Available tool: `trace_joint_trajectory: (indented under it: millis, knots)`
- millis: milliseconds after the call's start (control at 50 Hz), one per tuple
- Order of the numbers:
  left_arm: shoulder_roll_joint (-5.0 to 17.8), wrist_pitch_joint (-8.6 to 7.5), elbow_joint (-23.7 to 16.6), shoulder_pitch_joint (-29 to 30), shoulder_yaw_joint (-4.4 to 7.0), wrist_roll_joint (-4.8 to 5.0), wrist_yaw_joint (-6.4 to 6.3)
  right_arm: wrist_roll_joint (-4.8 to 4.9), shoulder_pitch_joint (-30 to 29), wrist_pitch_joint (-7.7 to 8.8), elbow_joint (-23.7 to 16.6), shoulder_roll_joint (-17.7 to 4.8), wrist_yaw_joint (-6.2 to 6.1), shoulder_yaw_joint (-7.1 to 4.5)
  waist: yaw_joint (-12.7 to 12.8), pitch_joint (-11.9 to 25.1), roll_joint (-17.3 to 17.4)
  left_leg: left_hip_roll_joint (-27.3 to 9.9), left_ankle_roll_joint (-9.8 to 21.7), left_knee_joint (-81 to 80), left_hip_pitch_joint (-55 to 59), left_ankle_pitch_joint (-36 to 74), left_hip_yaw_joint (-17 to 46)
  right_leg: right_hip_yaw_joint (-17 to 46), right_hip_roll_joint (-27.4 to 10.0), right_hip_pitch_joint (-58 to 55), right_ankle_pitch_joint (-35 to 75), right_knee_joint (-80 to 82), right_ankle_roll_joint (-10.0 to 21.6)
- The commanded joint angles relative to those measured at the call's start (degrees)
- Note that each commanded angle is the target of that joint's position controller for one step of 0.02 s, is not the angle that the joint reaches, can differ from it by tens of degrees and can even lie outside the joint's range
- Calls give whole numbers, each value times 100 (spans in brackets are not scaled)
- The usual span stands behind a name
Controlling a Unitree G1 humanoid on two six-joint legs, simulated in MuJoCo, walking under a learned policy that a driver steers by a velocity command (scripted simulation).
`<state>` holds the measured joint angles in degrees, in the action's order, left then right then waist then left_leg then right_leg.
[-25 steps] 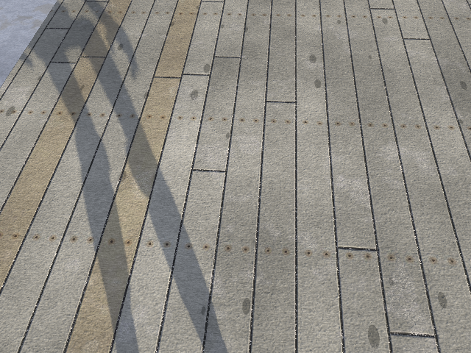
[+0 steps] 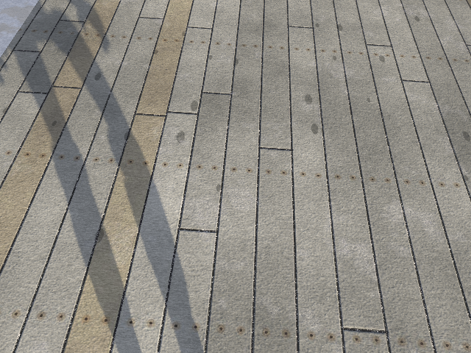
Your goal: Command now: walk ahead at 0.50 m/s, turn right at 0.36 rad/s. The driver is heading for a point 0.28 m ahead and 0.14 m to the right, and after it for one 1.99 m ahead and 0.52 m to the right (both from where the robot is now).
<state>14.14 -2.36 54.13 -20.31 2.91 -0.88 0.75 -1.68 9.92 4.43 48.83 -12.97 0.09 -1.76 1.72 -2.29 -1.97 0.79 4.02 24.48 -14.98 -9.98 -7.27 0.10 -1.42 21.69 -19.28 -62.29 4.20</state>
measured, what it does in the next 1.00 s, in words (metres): walks ahead, turning right: right foot, then left foot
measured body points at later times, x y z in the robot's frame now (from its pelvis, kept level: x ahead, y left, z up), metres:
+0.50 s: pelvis +0.21 -0.04 -0.02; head +0.26 -0.06 +0.43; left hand +0.41 +0.18 -0.14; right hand +0.21 -0.30 -0.16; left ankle +0.15 +0.11 -0.64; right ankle +0.28 -0.10 -0.74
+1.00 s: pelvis +0.28 -0.01 +0.00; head +0.30 +0.00 +0.45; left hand +0.49 +0.18 -0.14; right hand +0.25 -0.29 -0.11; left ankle +0.33 +0.08 -0.74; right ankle +0.28 -0.10 -0.73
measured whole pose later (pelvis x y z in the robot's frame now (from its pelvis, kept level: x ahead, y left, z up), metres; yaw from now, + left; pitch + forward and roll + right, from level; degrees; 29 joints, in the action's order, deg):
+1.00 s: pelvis +0.28 -0.01 +0.00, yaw -28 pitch +1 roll +0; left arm 15.0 2.2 46.8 -12.5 3.3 -0.9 -0.7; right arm -1.3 12.6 -0.7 45.9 -13.2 -2.5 -1.3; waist 0.8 -0.9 -2.5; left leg 1.6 1.8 26.9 -13.0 -13.8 0.7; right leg 7.7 8.1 19.8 -18.8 -33.2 2.8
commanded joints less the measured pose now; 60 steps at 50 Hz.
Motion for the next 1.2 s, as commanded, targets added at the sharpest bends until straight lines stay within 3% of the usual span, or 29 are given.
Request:
trace_joint_trajectory:
  millis: [20,60,180,240,280,340,360,380,400,420,440,460,480,500,520,560,600,720,780,860,920,940,960,980,1000,1020,1080,1160,1200]
  knots:
    - [265,123,-237,-237,101,-77,97,62,490,179,-45,-510,-48,-128,-70,100,653,-1584,425,-1652,698,479,1302,225,-381,937,435,-243,-68]
    - [223,182,-361,78,113,-75,146,102,628,243,43,-596,-57,-167,-38,16,578,-1549,431,-1755,793,782,907,186,-444,1306,803,-155,-134]
    - [103,192,-789,1215,47,-75,236,75,1029,228,272,-552,-83,-160,-203,-282,542,-1360,376,-1751,1058,1482,-10,-121,-407,1760,1882,1218,-230]
    - [-30,156,-987,1679,-44,-117,268,102,1178,185,375,-637,-145,-165,-292,-381,538,-1360,290,-1300,1185,3171,-516,-643,-191,1263,2058,2215,-133]
    - [10,135,-1028,1653,-43,-149,268,102,1306,125,450,-725,-190,-184,-291,-234,650,-1416,210,-800,1520,4159,-658,-840,20,962,1829,2503,6]
    - [281,75,-836,740,70,-197,196,115,1112,-11,397,-953,-274,-275,80,331,857,-1451,131,803,1765,5387,-709,-913,500,11,1129,2816,352]
    - [418,1,-668,155,149,-231,140,145,1023,-66,346,-978,-265,-293,341,691,695,-1387,31,1882,1580,4749,-705,-804,611,-703,1491,3346,492]
    - [820,-81,-565,-328,279,-279,50,186,1028,-75,245,-956,-233,-299,606,1082,195,-1108,-212,3456,684,2815,-741,-115,58,-1809,3196,3697,738]
    - [1518,-53,-648,-104,446,-214,-6,148,1645,-91,8,-291,-176,-187,-47,1622,-945,-159,-489,5441,-1359,-2926,-508,1875,-1721,-3558,7653,2666,1528]
    - [1633,44,-745,-506,507,82,-17,136,1503,-159,-74,-564,-168,-208,351,2567,-363,68,-566,6093,-1830,-2722,669,2880,-2118,-3854,7373,3237,2203]
    - [1410,143,-873,19,469,113,-83,135,1116,-176,-155,-566,-169,-194,226,1891,-50,-241,-554,6001,-2100,-2127,885,2449,-1945,-3134,5950,3661,2079]
    - [999,207,-952,499,358,147,-113,101,780,-170,-219,-591,-166,-192,89,1062,129,-416,-566,5530,-2128,-1692,868,2092,-1617,-2212,4973,4032,1814]
    - [741,239,-959,731,281,152,-131,24,638,-210,-241,-630,-172,-215,-95,607,243,-515,-594,5100,-1994,-1509,896,1838,-1288,-1598,4537,4244,1544]
    - [608,253,-985,814,243,158,-149,-50,743,-318,-252,-640,-173,-229,-224,505,183,-557,-636,4774,-1680,-1390,905,1615,-1080,-1142,4324,4376,1389]
    - [609,240,-988,827,232,107,-135,-70,831,-430,-238,-591,-173,-226,-291,557,159,-522,-657,4568,-1429,-1315,893,1490,-936,-889,4192,4426,1280]
    - [824,179,-1006,796,292,27,-93,-37,897,-542,-270,-465,-169,-200,-358,729,130,-432,-684,4264,-1269,-1170,864,1391,-753,-723,4134,4416,1181]
    - [941,181,-1039,739,332,11,-85,-25,731,-590,-359,-482,-175,-205,-305,793,-5,-410,-705,3955,-1379,-1007,901,1480,-660,-715,3535,4469,1082]
    - [969,330,-1116,516,359,-8,-117,12,45,-679,-624,-613,-213,-226,-5,640,-337,-350,-761,3059,-1776,-862,1078,2148,-604,-1001,1055,4733,896]
    - [902,345,-1099,453,333,-52,-115,51,-48,-651,-662,-579,-229,-194,76,576,-422,-266,-668,2567,-1491,-1017,1052,2243,-622,-1044,978,4686,878]
    - [881,386,-1082,549,292,-106,-93,143,125,-592,-658,-582,-252,-161,43,567,-496,-30,-464,1753,-702,-1406,900,2356,-669,-948,1684,4443,866]
    - [819,438,-1034,701,227,-7,-134,148,651,-506,-516,-474,-289,-115,-261,503,-350,69,-249,-140,363,-630,785,2372,-511,-705,1954,4064,549]
    - [656,422,-1038,619,168,26,-159,75,636,-448,-524,-640,-314,-132,-199,458,2,-354,-143,-807,762,-339,1269,2218,-268,-399,1424,3799,247]
    - [225,382,-1058,280,46,46,-162,-37,470,-405,-658,-957,-336,-141,49,665,1126,-1696,151,-1326,1140,-72,2660,1485,325,-58,-2,2867,-69]
    - [562,393,-1074,577,137,48,-192,-31,27,-408,-731,-1082,-277,-138,9,179,1375,-2240,814,-1240,140,1237,3189,683,948,65,-1006,2474,-194]
    - [724,415,-996,595,179,-26,-186,6,29,-368,-703,-853,-235,-97,2,170,962,-2099,1019,-1135,-22,1696,2887,767,696,-270,-1014,1827,-275]
    - [673,427,-903,554,185,10,-155,60,-115,-333,-674,-684,-213,-36,85,173,863,-1776,906,-1047,42,1853,2447,751,659,-335,-774,1669,-326]
    - [536,479,-692,452,136,-4,-125,78,-79,-322,-551,-696,-234,-18,77,291,1057,-1159,594,-643,651,2870,1661,545,593,-352,-513,1778,-530]
    - [357,489,-565,786,18,101,-203,74,358,-367,-255,-773,-207,-41,-233,475,1104,-1125,571,-236,1291,3491,1689,191,441,-654,-356,3059,-601]
    - [360,466,-407,671,-10,116,-246,92,305,-405,-154,-847,-210,-77,-123,487,1036,-1050,403,-120,1225,3289,1711,146,361,-1155,588,4089,-543]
